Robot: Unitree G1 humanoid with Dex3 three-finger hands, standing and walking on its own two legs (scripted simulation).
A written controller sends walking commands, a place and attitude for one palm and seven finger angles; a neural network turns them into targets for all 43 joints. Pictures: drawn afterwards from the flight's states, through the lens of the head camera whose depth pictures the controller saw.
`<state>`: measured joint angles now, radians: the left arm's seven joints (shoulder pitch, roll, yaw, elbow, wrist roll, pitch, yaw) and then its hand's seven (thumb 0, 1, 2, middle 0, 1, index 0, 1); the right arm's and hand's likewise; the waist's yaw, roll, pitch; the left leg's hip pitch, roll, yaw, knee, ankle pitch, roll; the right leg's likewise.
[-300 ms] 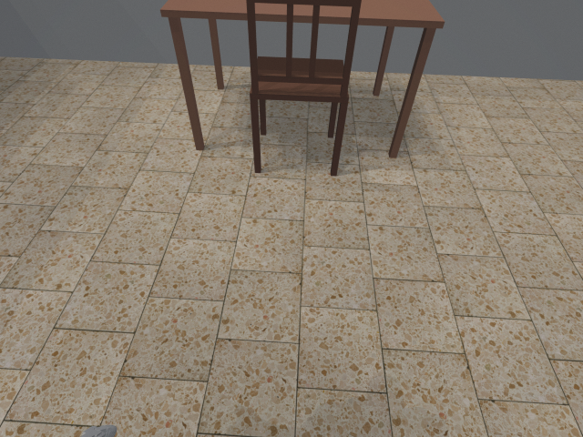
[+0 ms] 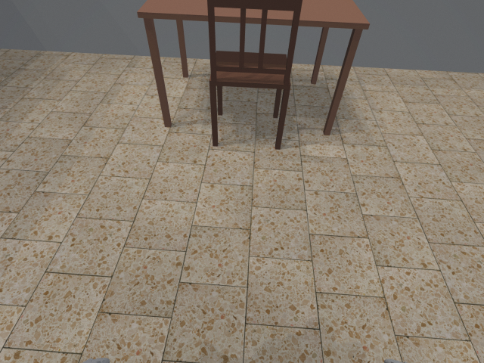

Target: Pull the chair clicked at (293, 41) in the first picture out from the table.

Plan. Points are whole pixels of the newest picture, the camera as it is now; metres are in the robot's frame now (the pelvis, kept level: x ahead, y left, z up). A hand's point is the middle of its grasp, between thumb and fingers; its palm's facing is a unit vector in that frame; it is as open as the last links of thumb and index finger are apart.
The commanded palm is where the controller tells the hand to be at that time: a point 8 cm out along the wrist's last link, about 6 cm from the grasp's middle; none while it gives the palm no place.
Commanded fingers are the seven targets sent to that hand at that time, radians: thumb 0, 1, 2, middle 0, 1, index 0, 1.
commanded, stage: stand and wait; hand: left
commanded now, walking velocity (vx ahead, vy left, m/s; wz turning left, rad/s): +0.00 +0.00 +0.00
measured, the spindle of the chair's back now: (242, 39) +1.53 +0.10 -0.09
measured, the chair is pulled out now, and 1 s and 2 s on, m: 0.00 0.00 0.00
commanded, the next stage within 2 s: look at it before walking up in 0.52 s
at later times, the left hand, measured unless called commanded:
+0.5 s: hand out of the picture +0.06 +0.24 -0.15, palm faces -0.03 -0.94 -0.33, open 7.4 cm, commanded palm none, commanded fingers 0.00 0.90 0.90 -0.20 -0.30 -0.20 -0.30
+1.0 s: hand out of the picture +0.06 +0.23 -0.15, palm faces -0.04 -0.95 -0.32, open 7.4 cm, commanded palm none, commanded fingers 0.00 0.90 0.90 -0.20 -0.30 -0.20 -0.30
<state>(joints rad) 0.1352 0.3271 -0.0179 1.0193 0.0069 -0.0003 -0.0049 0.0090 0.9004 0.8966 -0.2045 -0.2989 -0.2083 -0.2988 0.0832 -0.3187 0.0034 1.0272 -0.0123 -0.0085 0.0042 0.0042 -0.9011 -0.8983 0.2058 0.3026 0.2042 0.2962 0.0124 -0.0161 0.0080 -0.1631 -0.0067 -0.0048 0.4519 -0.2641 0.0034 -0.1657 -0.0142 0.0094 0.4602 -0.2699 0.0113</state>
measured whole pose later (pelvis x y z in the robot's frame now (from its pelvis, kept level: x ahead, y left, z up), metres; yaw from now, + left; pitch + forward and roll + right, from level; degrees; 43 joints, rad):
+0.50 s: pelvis -0.01 -0.01 +0.00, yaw +0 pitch -2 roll +0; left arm 0.15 0.34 -0.01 1.08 0.01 0.00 0.00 0.01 0.90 0.90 -0.20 -0.30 -0.21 -0.30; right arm 0.13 -0.34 0.00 1.11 -0.01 0.00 0.01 0.00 -0.90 -0.90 0.20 0.30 0.20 0.30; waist 0.00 -0.01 0.02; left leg -0.14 0.01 0.00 0.40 -0.22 -0.01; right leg -0.15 0.00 0.01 0.41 -0.23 0.00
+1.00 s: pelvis -0.01 -0.01 +0.00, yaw -1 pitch -2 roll +0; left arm 0.14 0.34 -0.01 1.08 0.01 -0.01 -0.01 0.01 0.90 0.90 -0.20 -0.30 -0.21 -0.30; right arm 0.12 -0.33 0.00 1.12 -0.01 -0.01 0.01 0.00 -0.90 -0.90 0.20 0.30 0.20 0.30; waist 0.00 -0.01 0.03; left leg -0.14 0.02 0.00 0.38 -0.21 -0.02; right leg -0.15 0.01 0.01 0.39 -0.22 -0.01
